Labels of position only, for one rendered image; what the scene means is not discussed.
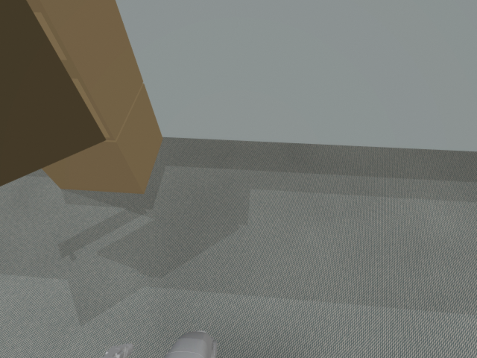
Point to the robot left hand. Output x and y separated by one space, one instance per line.
122 351

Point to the cupboard door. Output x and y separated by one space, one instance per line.
43 118

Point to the robot left thigh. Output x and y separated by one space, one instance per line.
194 345

